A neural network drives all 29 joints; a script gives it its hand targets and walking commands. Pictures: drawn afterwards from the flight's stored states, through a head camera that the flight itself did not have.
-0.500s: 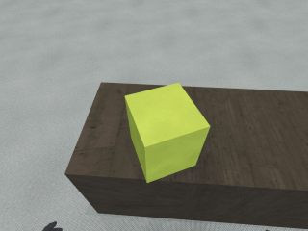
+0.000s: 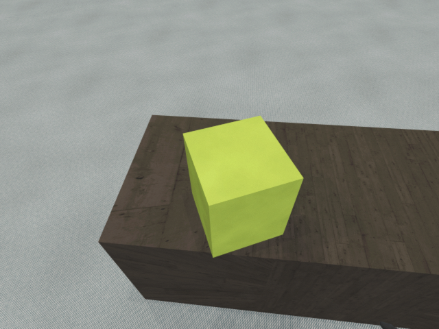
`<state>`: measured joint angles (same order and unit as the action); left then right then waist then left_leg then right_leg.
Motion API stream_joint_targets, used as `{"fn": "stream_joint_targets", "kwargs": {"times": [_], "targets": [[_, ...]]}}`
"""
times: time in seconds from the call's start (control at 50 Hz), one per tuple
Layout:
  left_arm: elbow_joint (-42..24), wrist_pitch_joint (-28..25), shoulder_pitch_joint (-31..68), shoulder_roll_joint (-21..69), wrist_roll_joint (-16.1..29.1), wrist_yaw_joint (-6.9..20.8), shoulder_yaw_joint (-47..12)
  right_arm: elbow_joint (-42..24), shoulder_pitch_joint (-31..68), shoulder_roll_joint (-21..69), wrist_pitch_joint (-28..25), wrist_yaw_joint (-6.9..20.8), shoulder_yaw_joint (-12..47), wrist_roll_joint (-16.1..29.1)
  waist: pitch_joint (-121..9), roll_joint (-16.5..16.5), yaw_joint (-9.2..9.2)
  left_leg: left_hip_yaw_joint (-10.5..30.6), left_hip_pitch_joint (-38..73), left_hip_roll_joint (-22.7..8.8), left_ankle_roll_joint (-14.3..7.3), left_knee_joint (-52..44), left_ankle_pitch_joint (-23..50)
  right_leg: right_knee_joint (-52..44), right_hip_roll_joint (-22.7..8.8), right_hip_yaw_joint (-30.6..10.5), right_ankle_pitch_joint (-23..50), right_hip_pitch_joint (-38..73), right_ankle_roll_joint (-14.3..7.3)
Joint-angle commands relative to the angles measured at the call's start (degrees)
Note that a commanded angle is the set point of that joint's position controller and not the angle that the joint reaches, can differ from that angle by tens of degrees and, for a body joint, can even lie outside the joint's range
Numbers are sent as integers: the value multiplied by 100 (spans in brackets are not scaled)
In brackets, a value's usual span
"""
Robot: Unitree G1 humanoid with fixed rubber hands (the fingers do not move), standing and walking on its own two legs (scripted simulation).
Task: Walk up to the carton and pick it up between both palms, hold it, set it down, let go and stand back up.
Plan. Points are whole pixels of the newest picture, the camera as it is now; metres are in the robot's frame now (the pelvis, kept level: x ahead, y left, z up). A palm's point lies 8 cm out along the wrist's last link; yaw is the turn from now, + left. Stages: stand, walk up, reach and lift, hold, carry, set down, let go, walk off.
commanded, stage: reach and lift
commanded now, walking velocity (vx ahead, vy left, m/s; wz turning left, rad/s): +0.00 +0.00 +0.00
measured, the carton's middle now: (236, 187) +0.46 -0.02 -0.08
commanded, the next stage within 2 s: none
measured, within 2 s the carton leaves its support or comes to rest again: neither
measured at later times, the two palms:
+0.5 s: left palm (98, 326) +0.16 +0.24 -0.08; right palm out of the picture +0.11 -0.34 -0.07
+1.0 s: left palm (127, 302) +0.19 +0.19 -0.06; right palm out of the picture +0.14 -0.32 -0.07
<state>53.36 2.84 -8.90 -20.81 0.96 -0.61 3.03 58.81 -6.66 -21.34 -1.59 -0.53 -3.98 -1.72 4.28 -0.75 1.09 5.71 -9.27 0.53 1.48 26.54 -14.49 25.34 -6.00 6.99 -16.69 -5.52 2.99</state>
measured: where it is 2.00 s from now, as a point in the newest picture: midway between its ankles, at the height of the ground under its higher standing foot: outside the picture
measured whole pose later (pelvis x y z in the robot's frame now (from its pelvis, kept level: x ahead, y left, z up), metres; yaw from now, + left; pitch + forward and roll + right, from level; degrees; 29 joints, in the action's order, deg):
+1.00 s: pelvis +0.00 -0.01 +0.00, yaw -9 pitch +1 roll -1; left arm 24.7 5.3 -10.8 -3.9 -3.1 -9.1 5.5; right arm 56.2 -2.2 -23.9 -20.0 11.7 0.8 9.6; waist 1.0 -0.6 3.7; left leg -1.6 -11.1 -4.8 3.2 26.2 -15.5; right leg 24.7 -0.8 -0.6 -14.2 -11.1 1.1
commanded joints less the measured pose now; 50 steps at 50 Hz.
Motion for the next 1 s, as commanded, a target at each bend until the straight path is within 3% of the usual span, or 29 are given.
{"fn": "stream_joint_targets", "kwargs": {"times": [0.0, 0.02, 0.06, 0.1, 0.12, 0.14, 0.16, 0.18, 0.22, 0.26, 0.36, 0.42, 0.44, 0.46, 0.48, 0.5, 0.56, 0.62, 0.66, 0.68, 0.7, 0.72, 0.74, 0.76, 0.78, 0.84, 0.86, 0.88, 0.98], "targets": [[-2557, 1534, 1765, -1024, 39, -25, 215, -480, 1724, -1159, -802, 251, -819, -689, 88, 161, -596, -877, -1114, -194, 195, 438, -38, 278, 583, -42, 5, -428, -314], [-2823, 1744, 1810, -954, 108, 47, 191, -585, 1600, -1049, -781, 297, -620, -467, -213, 320, -484, -948, -832, -232, 150, 599, 665, 402, 644, -67, 375, -464, -329], [-2872, 2003, 1501, -1036, -235, 58, 541, -243, 1251, -1206, -793, 363, -433, -233, -883, 237, -165, -1001, -295, -159, 177, 726, 1030, 532, 601, -27, 761, -175, -262], [-3242, 2184, 1072, -886, -427, -16, 626, -50, 1001, -1241, -908, 378, -420, -81, -1359, -67, -295, -909, 157, -186, 264, 881, 2068, 718, 667, 44, 1074, -30, -303], [-3111, 2241, 890, -880, -473, -66, 705, 21, 1278, -1548, -929, 399, -565, -4, -1415, -52, -63, -821, 141, -191, 275, 778, 2208, 659, 741, 70, 1159, -26, -314], [-2904, 2276, 489, -661, -469, -76, 645, -28, 932, -1475, -946, 448, -371, 159, -1479, -26, -149, -827, 463, -224, 321, 748, 2498, 477, 811, 90, 1314, 43, -331], [-3143, 2295, 489, -634, -557, -104, 714, -149, 1125, -1429, -998, 474, -272, 219, -1708, -111, 29, -859, 470, -149, 303, 671, 2352, 359, 817, 82, 1264, -71, -329], [-3025, 2338, 408, -489, -605, -124, 614, -320, 936, -1349, -994, 505, -109, 428, -1561, -363, -50, -834, 472, -129, 304, 679, 2698, 287, 805, 5, 1515, -178, -369], [-3010, 2241, 347, -350, -609, -100, 671, -497, 990, -1347, -1024, 543, -118, 455, -1599, -145, 87, -812, 681, -63, 284, 606, 2779, 166, 871, 12, 1823, -276, -354], [-2900, 2172, 506, -450, -689, -116, 891, -722, 1005, -1243, -972, 586, -120, 395, -840, 156, 212, -900, 110, 10, 157, 389, 1710, -69, 822, -145, 1247, -387, -345], [-2775, 1993, 962, -263, -600, -181, 861, -1102, 1118, -1006, -811, 739, -207, 216, -29, 266, 252, -1018, -145, 67, 5, -66, 584, -383, 700, -322, 316, -579, -285], [-3255, 1743, 1081, -175, -422, -307, 755, -1415, 934, -1005, -857, 843, -147, 272, -344, 197, 231, -1046, -1, 16, 55, -158, 477, -399, 680, -327, 64, -738, -337], [-3452, 1649, 1006, -247, -441, -358, 861, -1607, 1087, -955, -850, 861, -98, 354, -556, 149, 391, -1016, -1, 108, -24, -132, 528, -336, 687, -395, 268, -757, -294], [-3461, 1552, 883, -41, -358, -380, 733, -1619, 872, -913, -878, 878, -109, 376, -628, 134, 50, -983, 148, 61, 16, -133, 464, -342, 723, -325, 301, -760, -307], [-3571, 1512, 955, -38, -453, -433, 729, -1461, 992, -999, -905, 916, -265, 444, -697, -164, 239, -981, 61, 26, 75, -166, 471, -343, 683, -370, 259, -930, -380], [-3313, 1451, 892, -44, -380, -418, 625, -1456, 821, -983, -907, 902, -255, 387, -438, 181, 63, -1011, 75, 55, -3, -151, 320, -476, 674, -401, 165, -874, -382], [-3522, 1144, 919, 46, -276, -437, 668, -1459, 818, -992, -1055, 841, -272, 328, -773, 332, 96, -1072, 184, 85, -27, -153, 265, -513, 605, -479, 143, -857, -346], [-3496, 945, 662, 109, -217, -502, 640, -1483, 908, -874, -1236, 870, -228, 392, -846, 188, 146, -976, 107, 150, -70, -142, 436, -490, 686, -491, 307, -977, -357], [-3295, 899, 721, 455, -143, -521, 397, -1095, 803, -993, -1225, 849, -294, 367, -731, 411, -27, -964, 85, 117, -99, -211, 481, -474, 700, -435, 589, -1000, -359], [-3422, 856, 613, 366, -152, -508, 480, -1217, 738, -974, -1274, 857, -214, 450, -791, 281, -68, -961, 188, 186, -67, -182, 518, -541, 766, -451, 501, -947, -348], [-3422, 776, 619, 440, -142, -553, 515, -1081, 790, -901, -1303, 912, -133, 555, -936, 441, 7, -925, 242, 122, -78, -249, 724, -485, 787, -398, 744, -879, -327], [-3475, 699, 463, 559, -178, -641, 433, -967, 952, -1111, -1407, 961, -311, 504, -838, 185, 123, -905, 254, 82, 35, -269, 716, -428, 846, -284, 427, -1016, -403], [-3567, 627, 495, 600, -175, -663, 490, -1032, 937, -1007, -1449, 976, -200, 585, -1056, 262, 212, -953, 395, 119, -3, -245, 745, -511, 860, -366, 496, -989, -429], [-3572, 480, 387, 649, -101, -687, 395, -1243, 887, -1100, -1573, 990, -159, 596, -1167, 486, 118, -962, 458, 93, -12, -238, 915, -549, 916, -334, 629, -957, -391], [-3510, 407, 384, 854, -139, -739, 394, -1023, 921, -1212, -1643, 1026, -203, 631, -1219, 303, 223, -887, 555, 60, -23, -223, 976, -467, 915, -313, 651, -1047, -427], [-3182, 344, 14, 1014, -246, -812, 359, -951, 988, -1332, -1777, 1112, -11, 780, -962, 457, 240, -803, 407, 14, 11, -249, 1230, -522, 1040, -358, 831, -976, -492], [-3551, 251, 132, 1045, -335, -860, 370, -852, 1071, -1346, -1838, 1084, 2, 909, -1179, 259, 298, -852, 575, 48, 65, -184, 1401, -458, 1011, -376, 924, -963, -489], [-3464, 174, 26, 1072, -386, -858, 448, -861, 1010, -1292, -1897, 1120, 161, 1066, -1172, 404, 340, -846, 597, 25, 47, -150, 1764, -409, 1024, -383, 1327, -806, -504], [-3765, -147, -39, 1428, -534, -981, 331, -562, 1068, -1505, -2192, 1360, 449, 1537, -1218, 77, 418, -799, 732, -77, 155, -180, 2154, -554, 1069, -337, 1334, -856, -583]]}}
